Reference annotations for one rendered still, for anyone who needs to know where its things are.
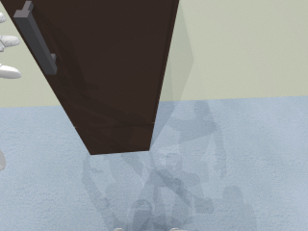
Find robot left hand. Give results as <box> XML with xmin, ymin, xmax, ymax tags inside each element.
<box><xmin>0</xmin><ymin>13</ymin><xmax>22</xmax><ymax>79</ymax></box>

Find cupboard door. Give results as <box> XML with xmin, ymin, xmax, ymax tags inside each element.
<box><xmin>6</xmin><ymin>0</ymin><xmax>172</xmax><ymax>128</ymax></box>

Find handle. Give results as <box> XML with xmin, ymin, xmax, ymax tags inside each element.
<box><xmin>13</xmin><ymin>0</ymin><xmax>58</xmax><ymax>75</ymax></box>

